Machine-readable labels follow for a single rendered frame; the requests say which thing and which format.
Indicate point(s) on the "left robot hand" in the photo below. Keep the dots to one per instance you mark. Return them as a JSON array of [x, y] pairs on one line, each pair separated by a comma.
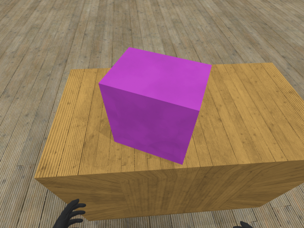
[[64, 220]]

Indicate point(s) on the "pedestal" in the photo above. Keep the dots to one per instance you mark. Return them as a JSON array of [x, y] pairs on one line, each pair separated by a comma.
[[246, 149]]

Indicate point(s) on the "carton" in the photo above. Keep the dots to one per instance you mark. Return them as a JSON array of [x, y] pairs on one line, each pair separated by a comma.
[[153, 100]]

